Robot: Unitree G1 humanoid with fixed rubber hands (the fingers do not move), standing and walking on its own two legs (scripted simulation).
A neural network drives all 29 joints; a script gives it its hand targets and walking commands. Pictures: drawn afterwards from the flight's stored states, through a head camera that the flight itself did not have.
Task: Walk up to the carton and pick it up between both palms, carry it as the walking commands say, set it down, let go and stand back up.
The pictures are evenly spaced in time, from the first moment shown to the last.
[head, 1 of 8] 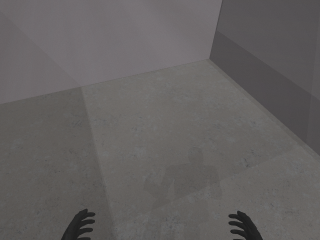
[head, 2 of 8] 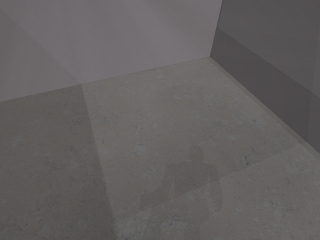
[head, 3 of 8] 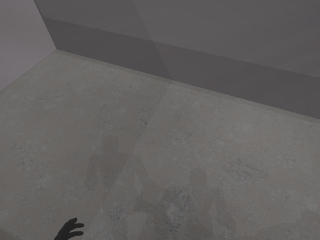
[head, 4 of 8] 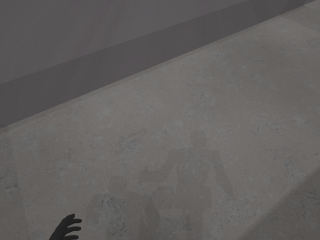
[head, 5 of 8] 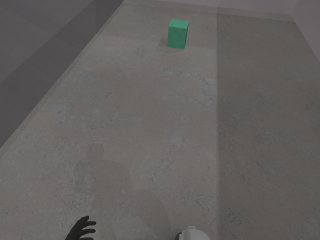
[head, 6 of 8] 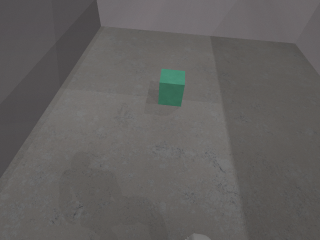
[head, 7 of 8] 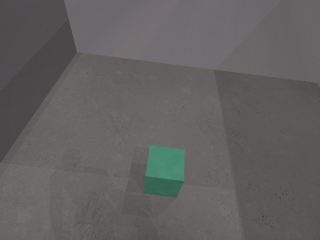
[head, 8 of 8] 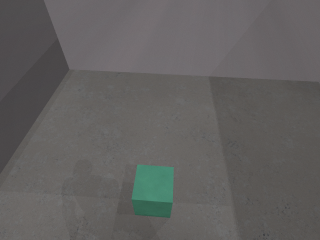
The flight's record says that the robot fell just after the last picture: no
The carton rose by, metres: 0.00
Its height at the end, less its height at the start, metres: +0.00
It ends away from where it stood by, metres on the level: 0.00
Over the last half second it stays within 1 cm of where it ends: yes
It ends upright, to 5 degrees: yes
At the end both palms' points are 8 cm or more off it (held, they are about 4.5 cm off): yes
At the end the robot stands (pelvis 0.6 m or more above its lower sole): yes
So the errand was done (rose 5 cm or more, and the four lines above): no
